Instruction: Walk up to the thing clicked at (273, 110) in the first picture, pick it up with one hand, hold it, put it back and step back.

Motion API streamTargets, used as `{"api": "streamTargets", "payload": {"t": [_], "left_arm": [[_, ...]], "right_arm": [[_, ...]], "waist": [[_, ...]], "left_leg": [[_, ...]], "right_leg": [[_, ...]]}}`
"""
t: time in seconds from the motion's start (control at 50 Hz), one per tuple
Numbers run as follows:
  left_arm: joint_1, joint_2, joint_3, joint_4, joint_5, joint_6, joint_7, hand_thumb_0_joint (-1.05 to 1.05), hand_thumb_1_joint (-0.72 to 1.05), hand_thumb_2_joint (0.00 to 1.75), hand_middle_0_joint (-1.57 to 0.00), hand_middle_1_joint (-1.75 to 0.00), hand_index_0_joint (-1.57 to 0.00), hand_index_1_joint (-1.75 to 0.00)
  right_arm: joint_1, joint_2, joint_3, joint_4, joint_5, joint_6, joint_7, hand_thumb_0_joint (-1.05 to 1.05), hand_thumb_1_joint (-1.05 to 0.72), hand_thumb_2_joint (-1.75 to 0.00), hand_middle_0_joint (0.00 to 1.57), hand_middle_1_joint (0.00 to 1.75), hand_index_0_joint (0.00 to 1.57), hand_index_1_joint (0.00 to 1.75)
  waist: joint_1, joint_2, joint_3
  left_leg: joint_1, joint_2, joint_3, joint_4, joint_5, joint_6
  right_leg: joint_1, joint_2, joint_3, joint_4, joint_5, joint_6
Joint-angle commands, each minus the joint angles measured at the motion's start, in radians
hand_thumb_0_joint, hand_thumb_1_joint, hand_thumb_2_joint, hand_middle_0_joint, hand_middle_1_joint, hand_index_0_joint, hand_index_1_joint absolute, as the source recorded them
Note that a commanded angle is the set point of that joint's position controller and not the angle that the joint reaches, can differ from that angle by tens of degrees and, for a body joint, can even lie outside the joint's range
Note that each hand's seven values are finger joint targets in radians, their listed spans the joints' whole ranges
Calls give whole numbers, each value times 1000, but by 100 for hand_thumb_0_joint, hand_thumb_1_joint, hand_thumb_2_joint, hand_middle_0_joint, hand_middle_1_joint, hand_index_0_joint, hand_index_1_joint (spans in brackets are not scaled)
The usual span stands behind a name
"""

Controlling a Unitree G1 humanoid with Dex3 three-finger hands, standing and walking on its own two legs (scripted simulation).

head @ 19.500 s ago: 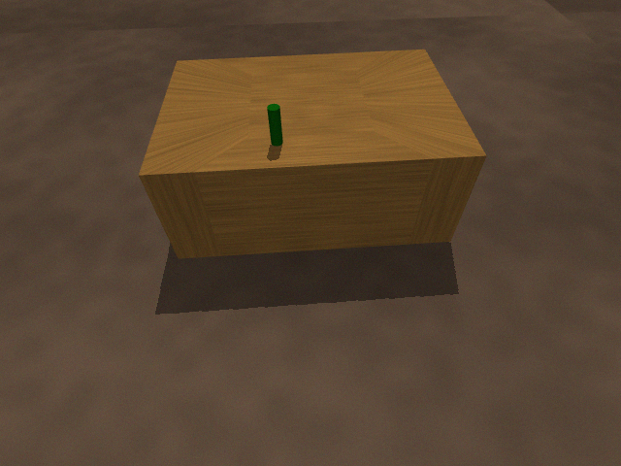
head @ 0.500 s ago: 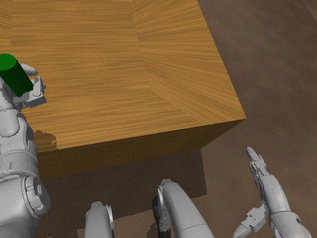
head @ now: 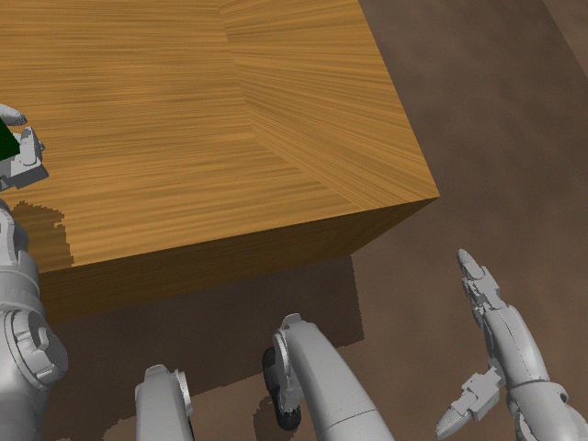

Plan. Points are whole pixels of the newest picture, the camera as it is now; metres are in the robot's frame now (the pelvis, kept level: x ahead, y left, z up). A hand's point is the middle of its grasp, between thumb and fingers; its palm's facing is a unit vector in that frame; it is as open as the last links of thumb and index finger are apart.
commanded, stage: lower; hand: left
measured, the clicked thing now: out of the picture +0.53 +0.23 -0.01
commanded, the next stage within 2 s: loosen in 1.06 s
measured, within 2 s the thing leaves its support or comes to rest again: rests again in 1.12 s
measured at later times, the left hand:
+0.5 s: hand (26, 158) +0.54 +0.22 -0.07, palm faces +0.26 -0.97 -0.02, open 5.1 cm
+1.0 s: hand (36, 165) +0.55 +0.21 -0.10, palm faces +0.26 -0.97 -0.02, open 5.1 cm
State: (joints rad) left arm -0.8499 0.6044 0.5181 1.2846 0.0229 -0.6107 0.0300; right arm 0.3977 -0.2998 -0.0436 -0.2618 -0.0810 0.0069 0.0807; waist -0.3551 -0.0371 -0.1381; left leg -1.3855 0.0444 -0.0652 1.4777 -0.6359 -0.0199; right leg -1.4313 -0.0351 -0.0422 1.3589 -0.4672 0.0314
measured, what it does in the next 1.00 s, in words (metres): stands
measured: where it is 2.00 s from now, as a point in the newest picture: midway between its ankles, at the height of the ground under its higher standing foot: (236, 433)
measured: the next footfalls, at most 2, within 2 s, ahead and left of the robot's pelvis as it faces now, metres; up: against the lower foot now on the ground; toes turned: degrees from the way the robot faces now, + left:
none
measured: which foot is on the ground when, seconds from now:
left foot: down 0.00-1.00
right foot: down 0.00-1.00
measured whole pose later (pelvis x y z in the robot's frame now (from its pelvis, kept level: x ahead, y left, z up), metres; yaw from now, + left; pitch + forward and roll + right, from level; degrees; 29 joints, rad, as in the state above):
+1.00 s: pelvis -0.02 +0.01 -0.04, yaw -2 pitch +35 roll -6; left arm -0.90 0.71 0.54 1.27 0.07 -0.60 0.05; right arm 0.42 -0.34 -0.08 -0.41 -0.08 -0.01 0.10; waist -0.44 -0.06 -0.14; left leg -1.60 0.04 -0.09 1.65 -0.67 -0.01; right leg -1.63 -0.03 -0.05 1.50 -0.48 0.04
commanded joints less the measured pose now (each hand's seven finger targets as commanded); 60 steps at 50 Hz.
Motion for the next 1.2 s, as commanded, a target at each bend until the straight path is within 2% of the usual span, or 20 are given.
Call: {"api": "streamTargets", "payload": {"t": [0.0,0.18,0.32,0.44,0.48,0.5,0.6,0.64,0.68,0.76,0.8,0.82,0.86,0.9,0.94,0.96,0.98,1.04,1.14,1.18], "left_arm": [[-392,267,21,-235,-4,-103,-1,0,58,139,-146,-153,-148,-152],[-447,267,-5,-233,14,-95,4,0,61,141,-149,-156,-151,-155],[-411,314,24,-213,21,-81,14,0,63,144,-150,-157,-152,-156],[-422,308,19,-212,24,-83,14,0,64,144,-151,-157,-153,-157],[-454,268,-15,-220,25,-84,9,0,61,143,-150,-156,-151,-156],[-445,308,11,-228,26,-83,14,0,63,143,-150,-156,-151,-155],[-442,319,21,-222,27,-80,21,0,63,142,-149,-155,-151,-154],[-428,349,36,-228,33,-76,25,0,63,143,-149,-155,-151,-155],[-450,296,5,-225,31,-77,20,0,62,142,-148,-154,-150,-154],[-436,339,25,-247,32,-78,15,0,62,142,-148,-153,-150,-153],[-416,285,7,-206,23,-73,14,0,63,142,-147,-153,-149,-153],[-406,342,36,-232,30,-73,22,0,64,141,-147,-151,-148,-152],[-443,306,11,-242,30,-76,18,0,65,141,-146,-151,-147,-151],[-422,347,37,-245,38,-74,22,0,63,140,-147,-151,-148,-151],[-433,300,8,-232,33,-76,15,0,63,140,-146,-151,-148,-151],[-414,352,43,-249,36,-78,20,0,63,141,-146,-151,-147,-151],[-450,318,15,-246,33,-79,17,0,63,141,-146,-151,-147,-151],[-439,311,14,-250,36,-77,17,0,63,140,-146,-151,-148,-151],[-442,356,39,-234,40,-75,26,0,63,141,-146,-151,-147,-151],[-444,347,27,-243,46,-75,27,0,57,126,-144,-142,-149,-140]], "right_arm": [[91,-173,-134,-179,3,-50,-15,0,55,-5,5,5,5,5],[50,-188,-153,-220,1,-52,-17,0,55,-5,5,5,5,5],[75,-206,-181,-206,7,-43,-19,0,56,-5,5,5,5,5],[59,-218,-187,-250,8,-51,-19,0,56,-5,5,5,5,5],[54,-201,-174,-255,7,-53,-17,0,55,-5,5,5,5,5],[56,-211,-180,-254,10,-53,-19,0,56,-5,5,5,5,5],[92,-207,-176,-270,11,-51,-15,0,56,-5,5,5,5,5],[81,-228,-213,-276,10,-53,-19,0,56,-5,5,5,5,5],[74,-210,-191,-273,10,-57,-17,0,56,-5,5,5,5,5],[92,-221,-194,-281,13,-58,-14,0,56,-5,5,5,5,5],[67,-222,-195,-313,14,-61,-12,0,56,-5,5,5,5,5],[100,-229,-210,-276,13,-59,-13,0,56,-5,5,5,5,5],[109,-212,-191,-284,10,-59,-7,0,56,-5,5,5,5,5],[106,-231,-217,-301,12,-61,-9,0,56,-5,5,5,5,5],[85,-232,-213,-317,13,-64,-8,0,56,-5,5,5,5,5],[122,-227,-212,-262,12,-58,-8,0,56,-5,5,5,5,5],[102,-217,-199,-290,14,-59,-5,0,56,-5,5,5,5,5],[89,-231,-214,-335,13,-66,-5,0,56,-5,5,5,5,5],[108,-237,-219,-322,16,-62,-4,0,56,-5,5,5,5,5],[96,-239,-222,-340,15,-61,-3,0,55,-4,5,5,5,5]], "waist": [[9,361,-658],[-25,397,-635],[-24,412,-596],[-40,406,-629],[-55,414,-617],[-37,407,-617],[-52,424,-631],[-50,429,-631],[-61,422,-599],[-55,452,-643],[-61,431,-631],[-52,454,-634],[-69,459,-635],[-64,446,-656],[-73,449,-632],[-56,483,-624],[-73,467,-625],[-78,448,-649],[-79,460,-630],[-82,469,-629]], "left_leg": [[373,-36,4,-164,458,-1],[328,-33,1,-127,403,0],[297,-33,-5,-129,347,-2],[296,-29,-9,-105,392,-1],[282,-30,-7,-96,380,0],[279,-31,-9,-102,355,-1],[274,-32,-10,-93,354,-3],[257,-34,0,-84,326,3],[243,-33,-6,-87,304,0],[290,-27,-13,-74,394,-6],[279,-28,-18,-69,408,-6],[285,-28,-12,-60,420,-5],[281,-27,-13,-50,429,-5],[268,-33,-4,-40,406,2],[273,-28,-16,-48,414,-6],[285,-27,-15,-43,428,-8],[267,-28,-14,-40,407,-5],[254,-29,-10,-30,398,-1],[225,-31,-13,-26,386,-2],[232,-30,-14,-28,368,-3]], "right_leg": [[398,47,-2,-71,316,-61],[324,48,-3,-47,271,-60],[277,50,-13,-32,216,-61],[264,54,-19,-12,250,-63],[254,53,-17,-11,245,-62],[251,53,-16,-9,222,-62],[252,53,-20,4,226,-61],[259,52,-9,3,213,-59],[227,53,-15,3,193,-60],[217,55,-22,24,245,-64],[218,54,-26,27,259,-63],[220,54,-21,32,270,-62],[206,56,-22,38,275,-63],[229,54,-15,34,271,-60],[196,56,-24,42,264,-64],[176,54,-22,52,264,-65],[169,55,-24,47,251,-64],[204,55,-19,49,263,-61],[184,54,-21,64,252,-62],[164,54,-23,63,232,-63]]}}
